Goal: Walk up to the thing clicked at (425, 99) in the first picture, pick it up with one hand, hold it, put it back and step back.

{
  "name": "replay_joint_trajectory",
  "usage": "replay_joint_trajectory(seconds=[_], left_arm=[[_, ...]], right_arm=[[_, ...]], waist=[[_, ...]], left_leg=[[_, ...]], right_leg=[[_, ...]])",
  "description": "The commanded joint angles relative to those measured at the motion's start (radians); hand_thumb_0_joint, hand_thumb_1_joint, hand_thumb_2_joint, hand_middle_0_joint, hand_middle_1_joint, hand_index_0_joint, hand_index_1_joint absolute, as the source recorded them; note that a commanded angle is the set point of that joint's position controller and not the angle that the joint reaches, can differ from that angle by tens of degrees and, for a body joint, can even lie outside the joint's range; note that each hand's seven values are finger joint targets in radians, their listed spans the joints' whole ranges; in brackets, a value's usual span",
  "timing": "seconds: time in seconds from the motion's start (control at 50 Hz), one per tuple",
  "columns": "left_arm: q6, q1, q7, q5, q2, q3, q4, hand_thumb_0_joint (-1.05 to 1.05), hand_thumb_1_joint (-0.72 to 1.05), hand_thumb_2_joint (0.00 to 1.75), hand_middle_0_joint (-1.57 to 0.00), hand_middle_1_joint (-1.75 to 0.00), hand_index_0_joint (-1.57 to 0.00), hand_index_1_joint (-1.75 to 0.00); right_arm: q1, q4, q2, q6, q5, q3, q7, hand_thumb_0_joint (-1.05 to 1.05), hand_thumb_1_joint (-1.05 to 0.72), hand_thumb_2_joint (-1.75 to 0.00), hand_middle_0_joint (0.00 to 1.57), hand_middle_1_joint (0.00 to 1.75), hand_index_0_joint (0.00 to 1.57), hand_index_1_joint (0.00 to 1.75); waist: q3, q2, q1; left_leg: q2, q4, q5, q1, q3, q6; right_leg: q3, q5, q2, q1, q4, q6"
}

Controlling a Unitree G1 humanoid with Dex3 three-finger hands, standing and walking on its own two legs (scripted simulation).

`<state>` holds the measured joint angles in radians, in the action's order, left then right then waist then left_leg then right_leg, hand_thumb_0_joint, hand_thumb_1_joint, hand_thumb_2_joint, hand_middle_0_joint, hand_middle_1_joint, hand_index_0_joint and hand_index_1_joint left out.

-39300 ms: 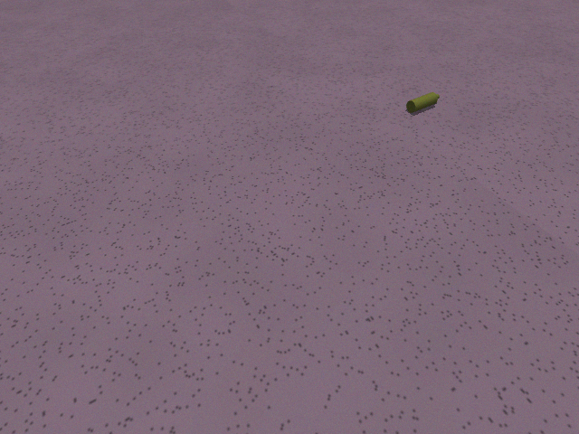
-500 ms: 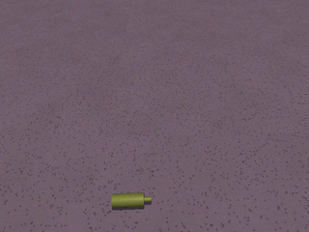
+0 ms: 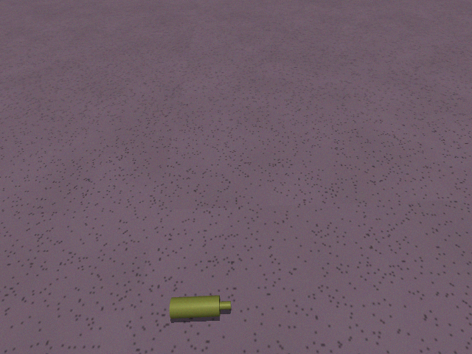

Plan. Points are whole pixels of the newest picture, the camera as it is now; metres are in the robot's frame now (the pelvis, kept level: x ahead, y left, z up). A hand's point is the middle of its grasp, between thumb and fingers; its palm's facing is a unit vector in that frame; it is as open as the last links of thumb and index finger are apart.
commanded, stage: stand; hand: left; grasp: from above
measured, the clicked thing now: (201, 306) +0.45 +0.19 -0.74
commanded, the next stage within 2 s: step back in 0.74 s
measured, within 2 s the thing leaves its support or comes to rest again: neither
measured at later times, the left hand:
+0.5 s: hand out of the picture +0.07 +0.24 -0.16, palm faces +0.00 -0.94 -0.33, open 7.4 cm
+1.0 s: hand out of the picture +0.07 +0.27 -0.17, palm faces -0.03 -0.92 -0.40, open 7.4 cm
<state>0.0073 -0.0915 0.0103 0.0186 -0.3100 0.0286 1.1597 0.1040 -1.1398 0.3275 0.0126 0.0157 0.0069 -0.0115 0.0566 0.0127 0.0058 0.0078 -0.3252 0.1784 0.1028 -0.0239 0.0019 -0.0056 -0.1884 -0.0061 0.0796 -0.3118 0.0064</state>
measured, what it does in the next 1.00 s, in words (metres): stands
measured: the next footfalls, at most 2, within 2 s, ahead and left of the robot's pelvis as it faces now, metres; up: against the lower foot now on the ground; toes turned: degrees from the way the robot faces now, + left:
right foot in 1.16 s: -0.05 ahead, -0.12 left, +0.00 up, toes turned +1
left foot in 1.60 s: -0.14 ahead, +0.11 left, +0.00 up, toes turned +0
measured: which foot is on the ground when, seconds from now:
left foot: down 0.00-1.00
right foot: down 0.00-1.00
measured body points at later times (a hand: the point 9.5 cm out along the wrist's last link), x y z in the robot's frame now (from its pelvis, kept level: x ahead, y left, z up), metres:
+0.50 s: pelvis +0.00 +0.00 +0.00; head +0.01 +0.00 +0.45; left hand +0.07 +0.29 -0.14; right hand +0.07 -0.30 -0.14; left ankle +0.00 +0.12 -0.75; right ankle -0.01 -0.12 -0.75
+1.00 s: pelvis -0.04 +0.00 -0.02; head +0.02 +0.00 +0.43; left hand +0.07 +0.32 -0.14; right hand +0.06 -0.32 -0.14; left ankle +0.00 +0.12 -0.75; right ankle -0.01 -0.12 -0.75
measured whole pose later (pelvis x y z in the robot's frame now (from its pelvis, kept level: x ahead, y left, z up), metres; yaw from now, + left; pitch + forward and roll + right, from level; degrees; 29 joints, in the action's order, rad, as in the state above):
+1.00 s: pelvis -0.04 +0.00 -0.02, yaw -1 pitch -2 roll +1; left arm -0.03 -0.06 0.01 0.00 -0.40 0.05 1.00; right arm 0.05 -1.01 0.38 -0.04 0.00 0.05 0.01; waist 0.18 -0.01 0.00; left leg 0.01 -0.55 0.23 0.29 0.00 0.01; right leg 0.02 -0.26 -0.01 0.30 -0.59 -0.02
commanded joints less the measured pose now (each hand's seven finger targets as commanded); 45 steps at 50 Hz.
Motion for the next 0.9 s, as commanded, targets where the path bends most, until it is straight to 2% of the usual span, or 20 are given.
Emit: replay_joint_trajectory(seconds=[0.0,0.18,0.24,0.36,0.44,0.54,0.66,0.7,0.72,0.76,0.8,0.88], left_arm=[[0.020,0.031,0.014,-0.004,-0.210,0.034,-0.060,0.00,0.90,0.90,-0.20,-0.30,-0.20,-0.30],[0.020,0.027,0.011,-0.006,-0.209,0.030,-0.058,0.00,0.90,0.90,-0.20,-0.30,-0.20,-0.30],[0.020,0.028,0.010,-0.006,-0.211,0.030,-0.058,0.00,0.90,0.90,-0.20,-0.30,-0.20,-0.30],[0.024,0.021,0.010,-0.005,-0.216,0.028,-0.063,0.00,0.90,0.90,-0.20,-0.30,-0.20,-0.30],[0.024,0.021,0.009,-0.007,-0.220,0.027,-0.063,0.00,0.90,0.90,-0.20,-0.30,-0.20,-0.30],[0.026,0.021,0.009,-0.006,-0.223,0.027,-0.064,0.00,0.90,0.90,-0.20,-0.30,-0.20,-0.30],[0.028,0.014,0.007,-0.008,-0.220,0.023,-0.068,0.00,0.90,0.90,-0.20,-0.30,-0.20,-0.30],[0.028,0.011,0.007,-0.008,-0.223,0.023,-0.067,0.00,0.90,0.90,-0.20,-0.30,-0.20,-0.30],[0.018,0.012,0.012,-0.024,-0.309,0.063,-0.100,0.00,0.90,0.90,-0.20,-0.30,-0.20,-0.30],[0.013,-0.001,0.019,-0.029,-0.294,0.066,-0.128,0.00,0.90,0.90,-0.20,-0.30,-0.20,-0.30],[0.007,-0.002,0.020,-0.027,-0.288,0.068,-0.159,0.00,0.90,0.90,-0.20,-0.30,-0.20,-0.30],[-0.011,0.012,0.016,-0.020,-0.271,0.063,-0.214,0.00,0.90,0.90,-0.20,-0.30,-0.20,-0.30]], right_arm=[[-0.028,0.050,0.196,0.021,0.000,0.035,-0.013,0.00,-0.90,-0.90,0.20,0.30,0.20,0.30],[-0.034,0.051,0.199,0.023,0.000,0.034,-0.011,0.00,-0.90,-0.90,0.20,0.30,0.20,0.30],[-0.033,0.050,0.202,0.022,-0.001,0.034,-0.011,0.00,-0.90,-0.90,0.20,0.30,0.20,0.30],[-0.033,0.052,0.211,0.021,-0.001,0.036,-0.009,0.00,-0.90,-0.90,0.20,0.30,0.20,0.30],[-0.021,0.050,0.207,0.021,-0.001,0.032,-0.007,0.00,-0.90,-0.90,0.20,0.30,0.20,0.30],[-0.021,0.053,0.207,0.019,-0.001,0.033,-0.005,0.00,-0.90,-0.90,0.20,0.30,0.20,0.30],[-0.014,0.051,0.217,0.021,-0.003,0.032,-0.004,0.00,-0.90,-0.90,0.20,0.30,0.20,0.30],[-0.022,0.054,0.215,0.021,-0.004,0.032,-0.004,0.00,-0.90,-0.90,0.20,0.30,0.20,0.30],[-0.059,0.079,0.268,0.002,-0.009,0.058,0.001,0.00,-0.90,-0.90,0.20,0.30,0.20,0.30],[-0.026,0.096,0.243,-0.009,-0.018,0.056,0.002,0.00,-0.90,-0.90,0.20,0.30,0.20,0.30],[-0.019,0.116,0.255,-0.016,-0.021,0.067,0.003,0.00,-0.90,-0.90,0.20,0.30,0.20,0.30],[-0.024,0.159,0.268,-0.031,-0.021,0.081,0.008,0.00,-0.90,-0.90,0.20,0.30,0.20,0.30]], waist=[[-0.079,-0.006,-0.002],[-0.078,-0.012,0.000],[-0.061,-0.015,-0.001],[-0.082,-0.012,-0.002],[-0.063,-0.004,-0.006],[-0.064,-0.019,-0.007],[-0.074,-0.006,-0.007],[-0.074,-0.005,-0.005],[0.024,-0.026,-0.011],[-0.034,-0.031,-0.014],[-0.104,-0.019,-0.021],[-0.154,0.012,-0.024]], left_leg=[[-0.127,0.048,-0.170,-0.006,-0.089,0.023],[-0.127,0.048,-0.195,-0.020,-0.089,0.019],[-0.124,0.055,-0.137,-0.002,-0.090,0.021],[-0.128,0.044,-0.172,-0.017,-0.088,0.023],[-0.124,0.056,-0.123,0.007,-0.087,0.020],[-0.126,0.059,-0.106,0.003,-0.093,0.022],[-0.127,0.047,-0.144,0.002,-0.089,0.023],[-0.128,0.052,-0.151,-0.006,-0.093,0.020],[-0.107,-0.052,-0.283,0.058,-0.096,0.037],[-0.102,-0.101,-0.332,0.059,-0.071,0.042],[-0.107,-0.137,-0.359,0.052,-0.073,0.063],[-0.130,-0.159,-0.314,0.060,-0.101,0.107]], right_leg=[[0.087,0.155,-0.122,-0.014,0.044,-0.022],[0.081,0.151,-0.119,-0.009,0.039,-0.020],[0.086,0.122,-0.120,-0.005,0.049,-0.021],[0.088,0.154,-0.124,-0.008,0.050,-0.022],[0.089,0.121,-0.123,-0.005,0.055,-0.022],[0.087,0.090,-0.120,0.006,0.060,-0.022],[0.095,0.150,-0.127,-0.013,0.058,-0.023],[0.090,0.141,-0.123,-0.006,0.053,-0.024],[0.105,0.330,-0.112,0.072,-0.028,-0.033],[0.097,0.387,-0.116,0.043,-0.075,-0.053],[0.096,0.375,-0.111,0.028,-0.133,-0.075],[0.097,0.225,-0.084,0.091,-0.219,-0.089]])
